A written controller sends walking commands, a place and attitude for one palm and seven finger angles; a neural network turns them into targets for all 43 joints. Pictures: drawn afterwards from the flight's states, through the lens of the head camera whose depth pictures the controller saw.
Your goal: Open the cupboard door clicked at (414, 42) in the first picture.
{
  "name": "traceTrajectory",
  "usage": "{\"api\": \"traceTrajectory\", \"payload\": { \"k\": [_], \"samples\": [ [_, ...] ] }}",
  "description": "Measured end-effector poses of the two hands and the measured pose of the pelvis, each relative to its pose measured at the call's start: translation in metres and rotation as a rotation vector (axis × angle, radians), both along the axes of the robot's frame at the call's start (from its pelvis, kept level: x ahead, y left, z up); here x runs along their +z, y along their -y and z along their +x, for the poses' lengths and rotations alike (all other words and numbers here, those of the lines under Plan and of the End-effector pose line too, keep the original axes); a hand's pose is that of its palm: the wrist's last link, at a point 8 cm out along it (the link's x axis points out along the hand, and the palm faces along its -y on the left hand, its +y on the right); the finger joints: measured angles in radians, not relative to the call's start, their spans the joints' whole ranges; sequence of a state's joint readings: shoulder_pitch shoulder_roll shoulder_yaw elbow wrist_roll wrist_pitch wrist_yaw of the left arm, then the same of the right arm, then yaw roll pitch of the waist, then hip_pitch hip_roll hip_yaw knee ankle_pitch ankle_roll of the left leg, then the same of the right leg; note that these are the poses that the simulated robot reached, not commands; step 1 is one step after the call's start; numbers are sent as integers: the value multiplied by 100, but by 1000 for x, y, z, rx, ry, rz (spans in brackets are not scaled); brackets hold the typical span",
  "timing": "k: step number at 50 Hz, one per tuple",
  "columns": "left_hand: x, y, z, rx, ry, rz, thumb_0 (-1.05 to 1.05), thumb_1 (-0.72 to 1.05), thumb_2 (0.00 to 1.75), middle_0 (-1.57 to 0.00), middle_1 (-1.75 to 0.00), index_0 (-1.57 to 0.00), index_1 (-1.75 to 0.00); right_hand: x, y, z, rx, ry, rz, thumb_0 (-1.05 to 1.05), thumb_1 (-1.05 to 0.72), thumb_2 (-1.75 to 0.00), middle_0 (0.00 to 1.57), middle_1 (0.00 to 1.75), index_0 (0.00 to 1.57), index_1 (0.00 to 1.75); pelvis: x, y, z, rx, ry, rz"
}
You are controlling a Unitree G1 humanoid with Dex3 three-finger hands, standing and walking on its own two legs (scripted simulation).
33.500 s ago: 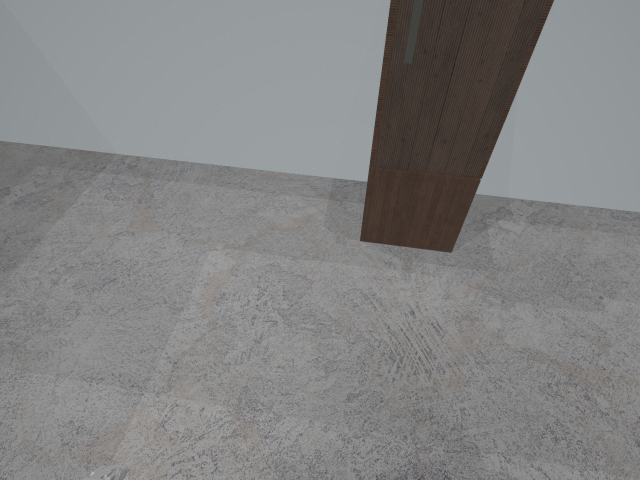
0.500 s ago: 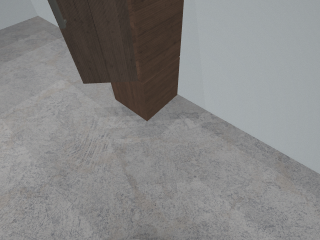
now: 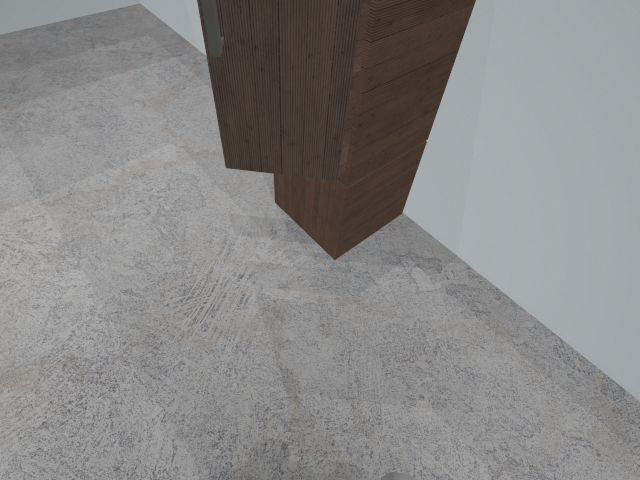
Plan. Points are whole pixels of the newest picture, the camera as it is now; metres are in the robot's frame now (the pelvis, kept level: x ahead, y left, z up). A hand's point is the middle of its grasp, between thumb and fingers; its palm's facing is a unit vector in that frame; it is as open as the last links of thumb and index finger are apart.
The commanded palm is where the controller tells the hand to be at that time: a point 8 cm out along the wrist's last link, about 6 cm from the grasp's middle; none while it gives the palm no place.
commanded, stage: take the last steps up to it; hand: left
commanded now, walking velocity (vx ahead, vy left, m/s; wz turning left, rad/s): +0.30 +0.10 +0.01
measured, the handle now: (214, 13) +0.93 +0.31 +0.11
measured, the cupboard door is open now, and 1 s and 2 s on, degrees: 44 44 44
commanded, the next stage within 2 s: come to a stop and stand still in 0.72 s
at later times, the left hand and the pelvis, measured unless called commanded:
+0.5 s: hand (235, 365) +0.30 +0.16 -0.16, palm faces +0.02 -0.98 -0.18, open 7.4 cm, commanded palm none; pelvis +0.19 -0.01 +0.00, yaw +1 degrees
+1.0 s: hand (184, 342) +0.34 +0.26 -0.19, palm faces +0.09 -0.98 -0.16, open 7.4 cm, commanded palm none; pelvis +0.36 +0.09 +0.00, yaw -1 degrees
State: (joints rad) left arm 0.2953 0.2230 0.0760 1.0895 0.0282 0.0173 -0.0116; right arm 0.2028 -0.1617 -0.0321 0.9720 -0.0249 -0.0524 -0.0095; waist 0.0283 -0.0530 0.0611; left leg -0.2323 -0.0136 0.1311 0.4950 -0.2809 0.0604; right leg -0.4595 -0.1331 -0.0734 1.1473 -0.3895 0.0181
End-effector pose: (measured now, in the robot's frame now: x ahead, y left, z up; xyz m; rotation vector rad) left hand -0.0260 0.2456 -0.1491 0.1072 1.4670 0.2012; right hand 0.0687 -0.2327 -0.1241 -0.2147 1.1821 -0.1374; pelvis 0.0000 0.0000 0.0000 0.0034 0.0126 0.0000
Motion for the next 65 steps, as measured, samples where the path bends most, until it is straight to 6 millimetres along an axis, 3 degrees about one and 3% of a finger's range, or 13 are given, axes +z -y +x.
{"api": "traceTrajectory", "payload": {
  "k": [6,13,18,20,25,32,40,42,44,47,52,59,65],
  "samples": [
    [16,-10,110,-52,195,12,1,92,90,-19,-30,-19,-30,-5,-16,-32,-63,-163,24,0,-93,-89,20,30,21,30,8,-13,38,10,6,8],
    [24,6,232,-145,330,5,1,92,90,-19,-30,-19,-30,-15,-33,-61,-147,-354,80,0,-92,-89,20,30,21,30,1,-12,92,8,14,27],
    [20,29,310,-200,410,1,1,91,90,-19,-30,-20,-30,-26,-36,-59,-195,-473,120,0,-91,-89,20,30,21,30,-13,0,140,6,21,25],
    [18,35,325,-186,441,3,1,91,90,-19,-30,-20,-30,-29,-32,-44,-201,-498,128,1,-91,-89,20,30,21,30,-16,5,155,15,31,14],
    [19,39,312,-119,338,-2,0,91,90,-19,-30,-20,-30,-24,-14,41,-170,-399,104,1,-91,-89,20,30,20,30,-2,8,190,20,22,-3],
    [27,2,290,-29,188,49,-3,96,90,-20,-30,-20,-30,-11,-8,196,-79,-146,77,1,-91,-89,20,30,20,30,11,-3,244,15,-7,5],
    [10,-26,268,64,-28,-5,0,93,90,-20,-30,-20,-30,0,-48,361,55,65,41,1,-92,-89,20,30,20,30,2,-48,314,14,3,-3],
    [-2,-36,271,71,-75,-25,0,92,90,-20,-30,-20,-30,-3,-61,392,76,120,19,0,-92,-89,20,30,20,30,-9,-63,331,7,5,-18],
    [-8,-45,283,61,-100,-33,0,92,90,-20,-30,-20,-30,-2,-74,408,82,140,3,0,-91,-89,20,30,20,30,-12,-72,342,0,12,-8],
    [-10,-55,316,46,-81,-34,1,92,90,-19,-30,-20,-30,1,-91,413,72,110,-5,0,-91,-89,20,30,20,30,-7,-81,355,-8,12,-6],
    [-6,-67,381,0,9,-40,1,92,90,-19,-30,-20,-30,0,-107,400,4,25,0,0,-92,-89,20,30,21,30,1,-90,368,-23,2,-23],
    [1,-81,458,-77,144,-3,1,91,90,-19,-30,-20,-30,8,-77,366,-93,-46,-65,-1,-93,-89,21,30,21,30,6,-85,373,-41,-13,-47],
    [13,-70,496,-136,226,29,0,92,90,-19,-30,-19,-30,5,-50,318,-154,-142,-68,0,-92,-89,21,30,21,30,7,-69,371,-42,-22,-51]
  ]
}}
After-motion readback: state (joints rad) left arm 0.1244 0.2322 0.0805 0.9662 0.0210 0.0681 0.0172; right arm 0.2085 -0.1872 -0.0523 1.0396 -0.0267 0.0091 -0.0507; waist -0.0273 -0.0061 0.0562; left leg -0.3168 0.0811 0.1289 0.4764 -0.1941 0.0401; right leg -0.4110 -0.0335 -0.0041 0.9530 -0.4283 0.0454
